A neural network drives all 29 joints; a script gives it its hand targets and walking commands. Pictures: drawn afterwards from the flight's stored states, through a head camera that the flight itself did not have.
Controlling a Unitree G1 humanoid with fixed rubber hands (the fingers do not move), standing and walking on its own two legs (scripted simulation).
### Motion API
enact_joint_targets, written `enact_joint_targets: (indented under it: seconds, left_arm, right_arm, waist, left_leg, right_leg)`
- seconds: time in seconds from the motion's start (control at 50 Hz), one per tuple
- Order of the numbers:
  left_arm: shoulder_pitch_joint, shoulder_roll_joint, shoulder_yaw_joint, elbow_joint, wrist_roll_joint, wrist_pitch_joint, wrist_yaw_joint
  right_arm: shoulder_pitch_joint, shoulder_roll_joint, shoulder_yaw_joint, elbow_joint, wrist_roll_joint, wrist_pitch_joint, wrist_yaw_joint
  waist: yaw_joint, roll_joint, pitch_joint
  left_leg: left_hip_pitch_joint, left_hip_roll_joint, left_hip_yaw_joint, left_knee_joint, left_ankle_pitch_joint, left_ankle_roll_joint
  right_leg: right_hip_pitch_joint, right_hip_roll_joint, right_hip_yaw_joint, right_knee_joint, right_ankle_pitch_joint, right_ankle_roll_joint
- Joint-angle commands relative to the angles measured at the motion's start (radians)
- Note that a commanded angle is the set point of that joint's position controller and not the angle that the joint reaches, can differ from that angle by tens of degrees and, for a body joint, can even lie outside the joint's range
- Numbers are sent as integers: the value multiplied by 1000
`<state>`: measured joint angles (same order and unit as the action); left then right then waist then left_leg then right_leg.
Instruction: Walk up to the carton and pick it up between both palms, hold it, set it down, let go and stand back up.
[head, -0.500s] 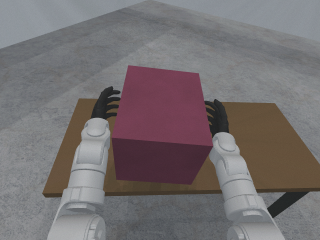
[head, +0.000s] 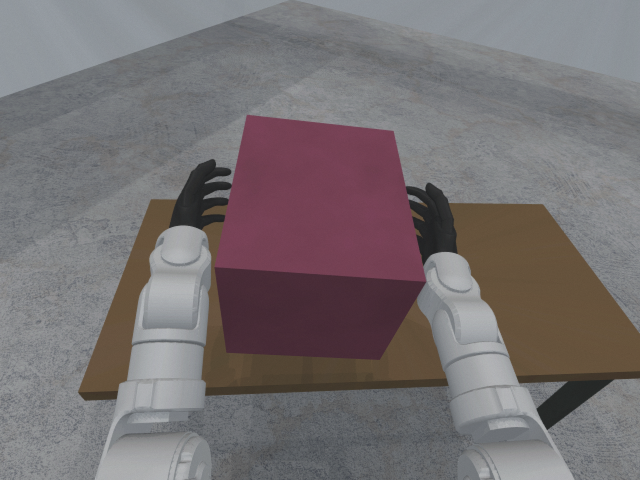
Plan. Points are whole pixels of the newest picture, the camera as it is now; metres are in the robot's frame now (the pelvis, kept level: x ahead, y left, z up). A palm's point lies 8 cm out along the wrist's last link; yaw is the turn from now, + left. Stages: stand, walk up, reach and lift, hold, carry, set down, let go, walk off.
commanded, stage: reach and lift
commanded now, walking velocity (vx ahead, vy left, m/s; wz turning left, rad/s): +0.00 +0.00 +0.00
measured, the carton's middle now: (313, 237) +0.41 +0.00 +0.10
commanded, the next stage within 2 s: hold in 0.50 s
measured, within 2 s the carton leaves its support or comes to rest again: neither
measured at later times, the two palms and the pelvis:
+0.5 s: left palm (187, 220) +0.36 +0.15 +0.18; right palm (442, 244) +0.35 -0.15 +0.16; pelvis -0.01 +0.00 +0.00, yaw +0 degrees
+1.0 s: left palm (172, 215) +0.35 +0.16 +0.19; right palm (438, 237) +0.35 -0.14 +0.17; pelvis -0.02 +0.00 +0.00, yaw +0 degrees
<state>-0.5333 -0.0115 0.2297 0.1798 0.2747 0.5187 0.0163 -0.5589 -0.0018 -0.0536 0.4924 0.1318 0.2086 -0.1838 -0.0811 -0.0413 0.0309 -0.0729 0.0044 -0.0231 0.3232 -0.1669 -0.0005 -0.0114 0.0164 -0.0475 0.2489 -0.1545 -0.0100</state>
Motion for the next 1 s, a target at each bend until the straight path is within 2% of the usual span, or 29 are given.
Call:
enact_joint_targets:
  seconds: [0.0,0.06,0.1,0.14,0.2,0.22,0.28,0.32,0.36,0.4,0.44,0.48,0.56,0.6,0.62,0.64,0.66,0.68,0.74,0.82,0.84,0.86,0.88,0.9,0.92,0.98]
  left_arm:
    - [-467,-593,-475,-81,-94,-3,-159]
    - [-481,-588,-480,-109,-99,0,-165]
    - [-515,-593,-493,-122,-106,3,-165]
    - [-541,-600,-511,-140,-112,1,-156]
    - [-517,-599,-514,-137,-126,3,-147]
    - [-520,-596,-499,-118,-122,11,-148]
    - [-501,-574,-454,-51,-95,31,-156]
    - [-524,-586,-454,-65,-92,33,-161]
    - [-525,-585,-459,-65,-98,36,-165]
    - [-562,-595,-478,-107,-112,33,-163]
    - [-550,-589,-477,-90,-118,36,-162]
    - [-536,-582,-444,-82,-100,45,-168]
    - [-563,-576,-465,-143,-106,59,-175]
    - [-574,-584,-480,-146,-112,68,-172]
    - [-581,-566,-456,-138,-99,74,-171]
    - [-591,-568,-447,-121,-91,84,-173]
    - [-562,-568,-449,-133,-97,90,-174]
    - [-559,-571,-445,-126,-89,99,-175]
    - [-594,-573,-431,-128,-90,111,-173]
    - [-616,-556,-391,-83,-80,122,-180]
    - [-605,-546,-368,-34,-67,127,-187]
    - [-613,-543,-358,-21,-62,128,-192]
    - [-635,-547,-349,-35,-60,122,-194]
    - [-647,-559,-370,-54,-71,120,-194]
    - [-662,-570,-381,-67,-77,116,-191]
    - [-628,-582,-418,-102,-96,106,-179]
  right_arm:
    - [-642,507,409,-273,49,-67,68]
    - [-646,519,424,-287,63,-65,72]
    - [-679,511,411,-307,60,-67,74]
    - [-703,525,419,-321,68,-72,82]
    - [-700,536,442,-350,72,-70,78]
    - [-734,519,451,-349,76,-65,78]
    - [-706,513,414,-275,51,-46,77]
    - [-710,514,406,-274,57,-47,80]
    - [-711,515,392,-260,58,-45,77]
    - [-749,518,399,-293,68,-52,79]
    - [-741,522,409,-286,66,-44,75]
    - [-751,533,421,-297,70,-37,73]
    - [-737,529,426,-307,88,-25,64]
    - [-761,521,424,-312,95,-20,68]
    - [-742,519,409,-274,83,-9,72]
    - [-764,513,400,-277,79,-3,75]
    - [-756,515,402,-294,83,-6,76]
    - [-763,508,399,-293,91,-3,77]
    - [-787,503,375,-270,81,3,87]
    - [-813,518,339,-239,50,7,91]
    - [-808,523,330,-203,41,15,89]
    - [-797,512,309,-178,24,15,91]
    - [-795,516,294,-151,18,14,97]
    - [-808,523,294,-164,23,5,102]
    - [-840,521,298,-190,27,-7,105]
    - [-815,535,344,-223,64,-16,94]
  waist:
    - [-23,54,-353]
    - [-17,57,-352]
    - [-26,67,-377]
    - [-13,83,-413]
    - [-7,55,-427]
    - [9,53,-399]
    - [3,24,-319]
    - [7,59,-348]
    - [-11,60,-361]
    - [-13,68,-407]
    - [-17,44,-391]
    - [2,32,-375]
    - [-23,62,-393]
    - [-21,75,-381]
    - [-6,67,-338]
    - [-8,76,-315]
    - [1,51,-331]
    - [4,62,-323]
    - [-3,72,-319]
    - [7,43,-286]
    - [4,19,-237]
    - [-6,24,-241]
    - [0,34,-229]
    - [-13,62,-271]
    - [-3,86,-298]
    - [-13,71,-357]
  left_leg:
    - [180,-27,18,9,314,-34]
    - [176,-31,25,8,308,-32]
    - [178,-30,22,1,277,-38]
    - [186,-26,21,10,279,-36]
    - [180,-27,21,22,313,-29]
    - [165,-30,20,16,294,-26]
    - [159,-28,30,-6,219,-15]
    - [162,-28,32,-14,204,-14]
    - [174,-27,28,1,244,-20]
    - [191,-24,27,7,259,-26]
    - [170,-34,30,9,257,-23]
    - [151,-36,31,-1,231,-8]
    - [176,-39,35,4,262,-18]
    - [180,-31,28,2,250,-24]
    - [157,-32,36,-6,226,-23]
    - [148,-28,34,-20,188,-18]
    - [155,-24,35,-17,201,-14]
    - [149,-26,40,-20,203,-15]
    - [143,-25,46,-28,158,-16]
    - [120,-19,51,-45,76,5]
    - [104,-22,58,-59,18,14]
    - [102,-24,61,-71,-24,14]
    - [94,-22,58,-74,-29,15]
    - [109,-19,52,-67,-15,5]
    - [119,-18,54,-60,23,5]
    - [168,-24,52,-7,212,-13]
  right_leg:
    - [79,31,-28,9,314,54]
    - [80,29,-27,13,310,56]
    - [76,29,-34,9,264,50]
    - [58,29,-33,9,250,49]
    - [75,31,-32,19,299,52]
    - [68,28,-27,21,285,50]
    - [40,27,-29,3,204,47]
    - [36,23,-31,6,191,48]
    - [54,24,-28,7,241,44]
    - [47,26,-31,11,225,46]
    - [67,26,-30,8,247,49]
    - [88,16,-20,18,267,54]
    - [102,21,-26,19,272,56]
    - [73,25,-32,14,221,43]
    - [67,26,-37,4,183,44]
    - [55,22,-33,3,143,42]
    - [71,26,-35,4,155,40]
    - [68,28,-36,5,151,41]
    - [51,23,-39,0,88,34]
    - [40,18,-41,-8,28,37]
    - [36,15,-37,-20,-9,44]
    - [23,14,-42,-19,-46,40]
    - [15,11,-44,-17,-55,40]
    - [25,15,-43,-15,-42,34]
    - [10,14,-41,-5,-20,31]
    - [57,26,-45,10,144,36]
